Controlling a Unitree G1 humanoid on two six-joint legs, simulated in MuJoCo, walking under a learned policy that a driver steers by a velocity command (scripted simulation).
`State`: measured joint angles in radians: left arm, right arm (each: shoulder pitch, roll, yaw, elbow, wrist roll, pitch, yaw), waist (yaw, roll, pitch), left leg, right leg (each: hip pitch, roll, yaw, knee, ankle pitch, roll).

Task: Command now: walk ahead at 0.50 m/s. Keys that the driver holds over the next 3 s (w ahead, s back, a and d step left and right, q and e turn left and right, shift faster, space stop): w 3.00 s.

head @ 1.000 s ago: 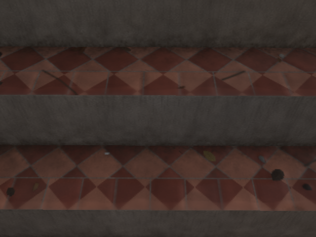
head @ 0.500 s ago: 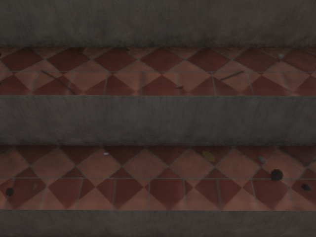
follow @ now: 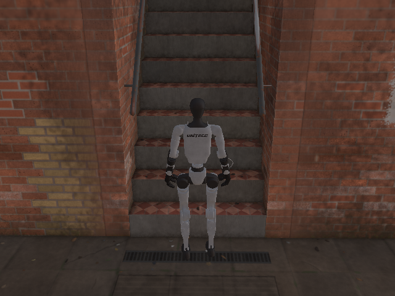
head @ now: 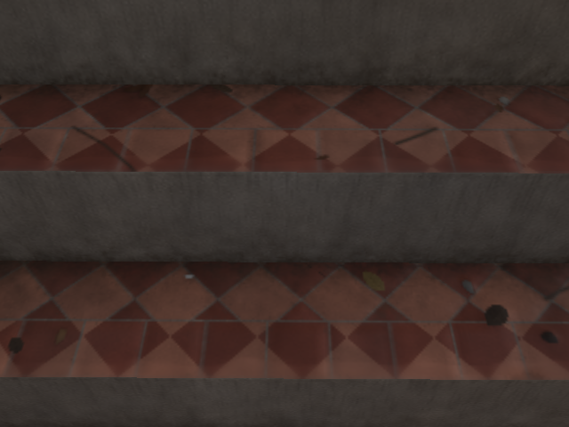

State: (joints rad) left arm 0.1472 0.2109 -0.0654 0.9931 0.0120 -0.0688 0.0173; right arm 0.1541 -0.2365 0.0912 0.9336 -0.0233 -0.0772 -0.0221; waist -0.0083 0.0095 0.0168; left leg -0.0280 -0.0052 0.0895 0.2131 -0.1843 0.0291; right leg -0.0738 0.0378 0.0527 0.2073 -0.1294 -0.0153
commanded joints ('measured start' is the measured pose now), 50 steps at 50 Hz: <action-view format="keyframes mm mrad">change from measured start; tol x8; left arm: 1 -11 97 18 -42 -1 -10 2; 50 -8 96 18 -47 0 -13 2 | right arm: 1 -15 -102 -21 -48 2 -11 -2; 50 -12 -97 -25 -49 2 -10 -2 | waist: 1 0 -4 -46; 50 1 -1 -74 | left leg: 1 20 151 -102 -24 196 -8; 50 24 153 -105 -18 200 -10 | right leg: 1 -3 -143 90 -10 215 -29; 50 16 -146 90 -11 228 -33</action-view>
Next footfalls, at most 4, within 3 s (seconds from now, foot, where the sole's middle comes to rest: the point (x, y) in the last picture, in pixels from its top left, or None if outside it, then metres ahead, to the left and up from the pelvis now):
none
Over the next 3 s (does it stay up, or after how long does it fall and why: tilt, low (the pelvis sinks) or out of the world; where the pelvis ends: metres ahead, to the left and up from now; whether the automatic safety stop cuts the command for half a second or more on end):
stays up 0.00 -0.01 0.00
